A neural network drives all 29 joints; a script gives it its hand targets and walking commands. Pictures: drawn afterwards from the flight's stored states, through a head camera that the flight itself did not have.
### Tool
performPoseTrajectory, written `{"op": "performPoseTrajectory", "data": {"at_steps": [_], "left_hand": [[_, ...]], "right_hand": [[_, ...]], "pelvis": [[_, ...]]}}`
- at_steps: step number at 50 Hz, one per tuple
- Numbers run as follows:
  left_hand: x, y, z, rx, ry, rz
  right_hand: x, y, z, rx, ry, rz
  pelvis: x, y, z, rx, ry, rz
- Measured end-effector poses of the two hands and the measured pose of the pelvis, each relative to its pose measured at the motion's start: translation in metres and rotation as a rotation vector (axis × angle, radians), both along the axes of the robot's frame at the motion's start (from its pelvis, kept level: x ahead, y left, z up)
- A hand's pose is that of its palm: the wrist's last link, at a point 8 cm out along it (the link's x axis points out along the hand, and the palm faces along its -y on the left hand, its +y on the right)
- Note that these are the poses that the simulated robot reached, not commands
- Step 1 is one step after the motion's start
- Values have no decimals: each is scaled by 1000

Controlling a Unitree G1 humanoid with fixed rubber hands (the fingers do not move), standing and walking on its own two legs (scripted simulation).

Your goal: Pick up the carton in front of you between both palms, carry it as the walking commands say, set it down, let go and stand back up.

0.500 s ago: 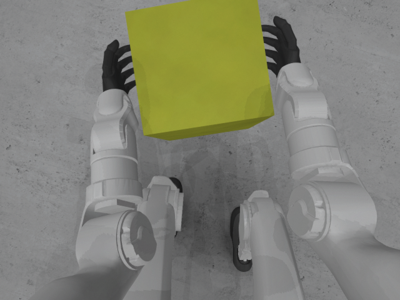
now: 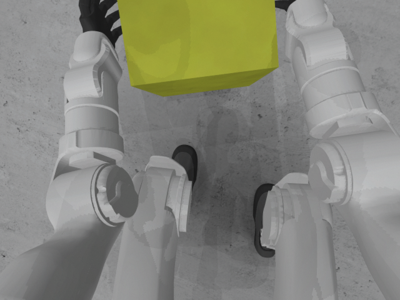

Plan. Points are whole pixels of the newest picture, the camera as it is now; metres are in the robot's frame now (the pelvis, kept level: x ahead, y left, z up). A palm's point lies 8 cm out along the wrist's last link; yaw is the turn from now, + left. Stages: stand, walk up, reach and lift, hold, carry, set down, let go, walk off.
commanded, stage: set down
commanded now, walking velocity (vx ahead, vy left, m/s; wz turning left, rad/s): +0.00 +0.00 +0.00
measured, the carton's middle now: (198, 30) +0.54 +0.11 -0.24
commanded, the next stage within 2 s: none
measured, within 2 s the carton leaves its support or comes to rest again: rests again in 0.92 s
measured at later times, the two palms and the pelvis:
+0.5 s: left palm (107, 35) +0.50 +0.24 -0.17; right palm (297, 12) +0.56 -0.06 -0.19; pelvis +0.00 +0.00 -0.02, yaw -1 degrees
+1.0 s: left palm (104, 40) +0.50 +0.26 -0.18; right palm (292, 12) +0.56 -0.05 -0.20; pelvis -0.01 +0.00 -0.02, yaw +0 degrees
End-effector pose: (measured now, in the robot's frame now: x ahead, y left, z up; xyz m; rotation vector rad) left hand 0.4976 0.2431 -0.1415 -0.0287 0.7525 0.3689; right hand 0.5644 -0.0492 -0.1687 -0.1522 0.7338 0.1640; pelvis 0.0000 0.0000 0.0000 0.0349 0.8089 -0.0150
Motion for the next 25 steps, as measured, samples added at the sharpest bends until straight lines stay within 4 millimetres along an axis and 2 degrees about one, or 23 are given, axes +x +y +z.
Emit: {"op": "performPoseTrajectory", "data": {"at_steps": [6,16,25], "left_hand": [[3,3,-11,-10,3,-9],[3,-2,-18,-24,22,-37],[4,1,-24,-14,25,-41]], "right_hand": [[1,1,-14,1,3,5],[-2,-6,-20,-4,22,6],[-5,-6,-25,19,23,27]], "pelvis": [[3,-2,-7,3,-3,4],[1,0,-12,1,-13,-7],[-4,3,-17,4,-34,-14]]}}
